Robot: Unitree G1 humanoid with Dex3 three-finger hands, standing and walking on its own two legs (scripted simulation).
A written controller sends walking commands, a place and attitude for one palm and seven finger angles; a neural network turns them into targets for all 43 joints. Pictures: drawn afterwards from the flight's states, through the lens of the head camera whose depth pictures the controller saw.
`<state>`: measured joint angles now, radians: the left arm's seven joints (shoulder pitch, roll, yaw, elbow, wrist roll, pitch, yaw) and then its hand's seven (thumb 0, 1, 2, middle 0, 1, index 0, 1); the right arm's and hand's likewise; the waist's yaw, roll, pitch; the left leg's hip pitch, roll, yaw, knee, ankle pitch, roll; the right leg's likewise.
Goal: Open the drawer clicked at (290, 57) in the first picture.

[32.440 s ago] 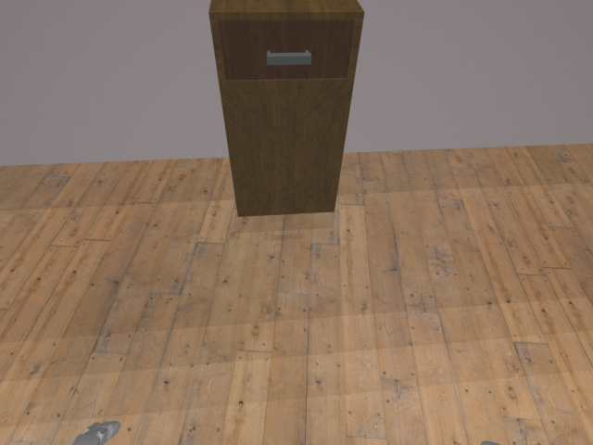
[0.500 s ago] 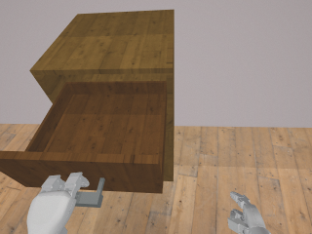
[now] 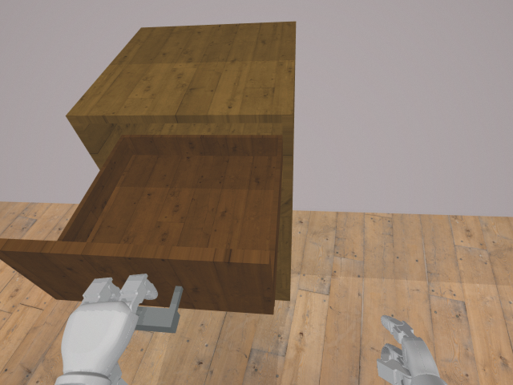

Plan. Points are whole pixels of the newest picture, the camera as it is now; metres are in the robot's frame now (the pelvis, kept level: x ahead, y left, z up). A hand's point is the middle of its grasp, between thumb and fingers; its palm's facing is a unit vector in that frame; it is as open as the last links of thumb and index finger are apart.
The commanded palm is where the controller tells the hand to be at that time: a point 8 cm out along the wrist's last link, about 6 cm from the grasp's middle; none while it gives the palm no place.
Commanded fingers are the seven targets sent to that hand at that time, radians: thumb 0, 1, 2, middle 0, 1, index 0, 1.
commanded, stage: lift the hand off the handle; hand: left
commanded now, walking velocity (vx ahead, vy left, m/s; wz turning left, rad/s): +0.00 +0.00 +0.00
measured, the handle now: (136, 303) +0.23 +0.22 +0.02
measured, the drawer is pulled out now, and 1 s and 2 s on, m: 0.30 0.30 0.30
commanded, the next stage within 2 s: draw the hand back to the body in 1.16 s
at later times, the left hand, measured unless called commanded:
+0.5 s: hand (97, 316) +0.18 +0.23 +0.09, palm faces +0.07 -0.15 -0.99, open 13.5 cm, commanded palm +0.16 +0.23 +0.15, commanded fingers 0.00 -0.50 0.30 -0.30 -1.20 -0.30 -1.20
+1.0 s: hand (78, 280) +0.20 +0.22 +0.16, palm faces +0.16 -0.17 -0.97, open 13.8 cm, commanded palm +0.16 +0.22 +0.22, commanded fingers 0.00 -0.50 0.30 -0.30 -1.20 -0.30 -1.20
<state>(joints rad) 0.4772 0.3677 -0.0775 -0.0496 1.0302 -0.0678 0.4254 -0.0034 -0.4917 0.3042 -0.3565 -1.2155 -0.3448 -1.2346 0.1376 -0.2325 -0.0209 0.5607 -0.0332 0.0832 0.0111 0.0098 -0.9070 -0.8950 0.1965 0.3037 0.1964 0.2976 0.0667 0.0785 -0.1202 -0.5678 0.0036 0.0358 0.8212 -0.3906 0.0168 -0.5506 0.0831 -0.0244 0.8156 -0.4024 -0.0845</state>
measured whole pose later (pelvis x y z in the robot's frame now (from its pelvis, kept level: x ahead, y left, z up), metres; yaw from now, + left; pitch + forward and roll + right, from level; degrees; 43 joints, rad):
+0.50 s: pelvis +0.01 +0.02 +0.02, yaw -1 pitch +4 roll -1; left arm 0.59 0.40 -0.08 -0.37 0.95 0.00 0.27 0.00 -0.49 0.30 -0.32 -1.20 -0.38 -1.23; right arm 0.14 -0.24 0.00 0.51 -0.02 0.09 0.04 0.01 -0.91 -0.90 0.20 0.30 0.20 0.30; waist 0.10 0.11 -0.10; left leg -0.39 -0.01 0.06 0.69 -0.36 0.04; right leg -0.37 0.08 0.01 0.67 -0.36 -0.05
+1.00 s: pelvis +0.02 +0.04 +0.03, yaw -1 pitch +0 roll -1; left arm 0.54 0.44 -0.10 -0.64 0.90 0.14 0.10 0.00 -0.49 0.30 -0.33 -1.20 -0.32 -1.21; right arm 0.13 -0.24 0.04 0.48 0.03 0.13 0.07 0.01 -0.91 -0.90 0.20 0.30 0.20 0.30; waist 0.12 0.15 -0.08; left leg -0.27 -0.02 0.06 0.59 -0.33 0.06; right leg -0.24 0.06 0.02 0.56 -0.32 -0.03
